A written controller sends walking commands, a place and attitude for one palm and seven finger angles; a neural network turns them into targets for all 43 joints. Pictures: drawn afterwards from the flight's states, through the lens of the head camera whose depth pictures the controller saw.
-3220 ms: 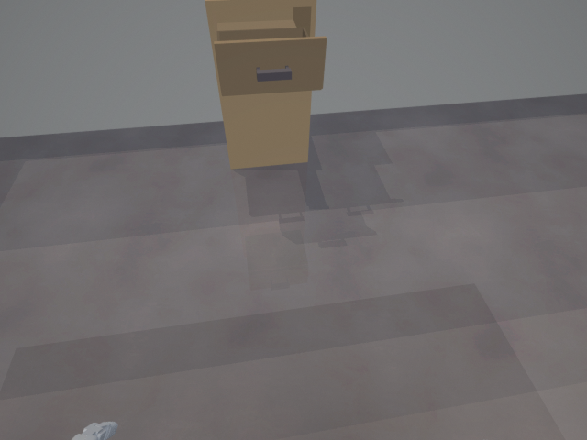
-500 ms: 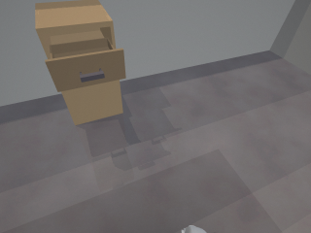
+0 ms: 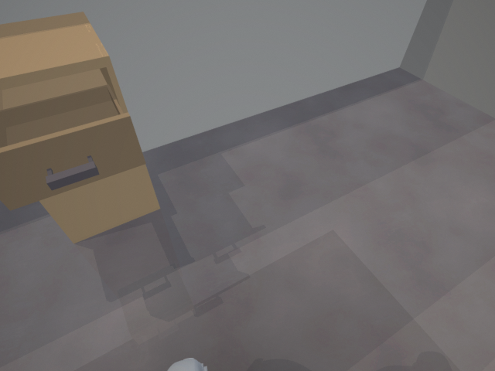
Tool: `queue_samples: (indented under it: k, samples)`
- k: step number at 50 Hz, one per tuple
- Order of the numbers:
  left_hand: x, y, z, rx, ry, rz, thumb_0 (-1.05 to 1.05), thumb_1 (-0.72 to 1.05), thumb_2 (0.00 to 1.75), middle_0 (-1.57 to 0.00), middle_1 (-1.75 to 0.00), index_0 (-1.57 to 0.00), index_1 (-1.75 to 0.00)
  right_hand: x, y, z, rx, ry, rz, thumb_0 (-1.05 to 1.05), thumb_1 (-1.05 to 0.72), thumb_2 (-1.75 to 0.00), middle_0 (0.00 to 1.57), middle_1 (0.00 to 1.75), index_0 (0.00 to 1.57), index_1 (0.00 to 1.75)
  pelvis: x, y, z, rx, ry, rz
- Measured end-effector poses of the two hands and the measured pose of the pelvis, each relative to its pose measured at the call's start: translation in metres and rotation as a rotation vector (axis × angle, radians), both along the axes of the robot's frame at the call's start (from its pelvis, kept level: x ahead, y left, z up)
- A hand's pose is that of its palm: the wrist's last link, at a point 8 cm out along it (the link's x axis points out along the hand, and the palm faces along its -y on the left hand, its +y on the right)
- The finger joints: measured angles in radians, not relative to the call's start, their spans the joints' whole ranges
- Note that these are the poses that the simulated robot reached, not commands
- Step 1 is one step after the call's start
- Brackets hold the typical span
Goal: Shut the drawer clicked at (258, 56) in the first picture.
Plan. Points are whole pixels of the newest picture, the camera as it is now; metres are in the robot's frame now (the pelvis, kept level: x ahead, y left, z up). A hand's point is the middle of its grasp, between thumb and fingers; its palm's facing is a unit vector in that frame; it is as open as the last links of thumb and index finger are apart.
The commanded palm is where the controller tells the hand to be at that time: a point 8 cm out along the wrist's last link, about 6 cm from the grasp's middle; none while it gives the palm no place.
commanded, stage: walk to a spot facing it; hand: left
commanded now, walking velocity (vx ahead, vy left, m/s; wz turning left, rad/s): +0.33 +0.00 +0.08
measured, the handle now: (71, 170) +0.60 +0.48 -0.09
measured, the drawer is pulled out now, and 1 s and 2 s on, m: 0.30 0.30 0.30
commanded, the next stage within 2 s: turn to face it in 0.12 s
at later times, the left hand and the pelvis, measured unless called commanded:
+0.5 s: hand (132, 337) +0.22 +0.24 -0.17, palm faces +0.13 -0.98 -0.18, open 7.3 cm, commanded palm none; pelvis +0.18 +0.05 +0.00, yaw +4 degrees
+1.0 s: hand (145, 345) +0.20 +0.20 -0.15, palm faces +0.39 -0.88 -0.26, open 7.3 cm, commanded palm none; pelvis +0.21 +0.00 +0.00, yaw +22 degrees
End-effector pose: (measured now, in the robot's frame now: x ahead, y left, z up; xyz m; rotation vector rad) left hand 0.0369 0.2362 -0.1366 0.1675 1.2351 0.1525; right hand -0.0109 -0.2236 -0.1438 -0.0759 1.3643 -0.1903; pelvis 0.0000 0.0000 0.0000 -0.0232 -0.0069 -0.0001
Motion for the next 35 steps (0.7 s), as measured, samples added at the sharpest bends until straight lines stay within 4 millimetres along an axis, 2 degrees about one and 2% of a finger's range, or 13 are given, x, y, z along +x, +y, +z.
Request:
queue_samples:
  k: [4,8,10,12,14,17,21,25,30,33,35]
  samples:
    - [-0.005,0.007,-0.009,-0.032,0.085,0.043,-0.01,0.93,0.90,-0.20,-0.30,-0.20,-0.30,0.085,-0.003,0.009,-0.047,-0.108,0.066,0.01,-0.94,-0.89,0.19,0.30,0.20,0.30,0.035,0.012,-0.002,-0.014,-0.003,0.009]
    - [-0.006,0.017,-0.027,-0.074,0.175,0.097,0.00,0.92,0.90,-0.20,-0.30,-0.20,-0.30,0.164,0.009,0.014,-0.090,-0.194,0.139,0.01,-0.94,-0.89,0.19,0.30,0.20,0.30,0.075,0.031,-0.011,-0.026,-0.015,0.017]
    - [-0.003,0.024,-0.037,-0.092,0.227,0.108,0.00,0.92,0.90,-0.20,-0.30,-0.20,-0.30,0.196,0.017,0.013,-0.116,-0.243,0.159,0.01,-0.93,-0.89,0.19,0.30,0.20,0.30,0.093,0.042,-0.020,-0.020,-0.022,0.007]
    - [0.009,0.031,-0.039,-0.097,0.263,0.100,0.00,0.91,0.90,-0.20,-0.30,-0.20,-0.30,0.214,0.027,0.015,-0.125,-0.268,0.155,0.01,-0.93,-0.89,0.19,0.30,0.20,0.30,0.108,0.049,-0.020,-0.012,-0.028,-0.007]
    - [0.030,0.038,-0.035,-0.095,0.260,0.088,0.01,0.91,0.90,-0.20,-0.30,-0.20,-0.30,0.221,0.036,0.018,-0.120,-0.260,0.138,0.00,-0.92,-0.89,0.19,0.30,0.20,0.30,0.121,0.054,-0.015,-0.005,-0.029,-0.013]
    - [0.071,0.045,-0.025,-0.085,0.203,0.080,0.01,0.91,0.90,-0.20,-0.30,-0.20,-0.30,0.219,0.052,0.019,-0.093,-0.201,0.123,0.00,-0.92,-0.89,0.19,0.30,0.20,0.30,0.140,0.058,-0.005,0.003,-0.022,-0.001]
    - [0.126,0.048,-0.015,-0.065,0.099,0.088,0.01,0.91,0.90,-0.20,-0.30,-0.20,-0.30,0.213,0.053,0.017,-0.082,-0.105,0.108,0.00,-0.96,-0.89,0.20,0.30,0.20,0.30,0.160,0.060,0.002,0.009,-0.012,0.035]
    - [0.171,0.051,-0.008,-0.034,0.014,0.108,0.01,0.92,0.90,-0.20,-0.30,-0.20,-0.30,0.207,0.053,0.009,-0.044,-0.015,0.117,0.00,-0.95,-0.89,0.20,0.30,0.20,0.30,0.177,0.054,0.001,0.020,-0.011,0.076]
    - [0.217,0.044,0.003,0.010,-0.067,0.113,0.01,0.92,0.90,-0.20,-0.30,-0.20,-0.30,0.212,0.043,-0.006,0.001,0.039,0.119,0.00,-0.93,-0.89,0.20,0.30,0.20,0.30,0.193,0.039,-0.003,0.037,-0.013,0.124]
    - [0.236,0.036,0.009,0.043,-0.118,0.121,0.01,0.92,0.90,-0.20,-0.30,-0.20,-0.30,0.225,0.030,-0.019,0.025,0.049,0.131,0.00,-0.92,-0.89,0.20,0.30,0.20,0.30,0.204,0.026,-0.010,0.050,-0.012,0.153]
    - [0.242,0.029,0.013,0.066,-0.150,0.129,0.01,0.91,0.90,-0.20,-0.30,-0.20,-0.30,0.239,0.020,-0.028,0.034,0.044,0.150,0.01,-0.92,-0.89,0.20,0.30,0.20,0.30,0.208,0.018,-0.015,0.045,-0.014,0.182]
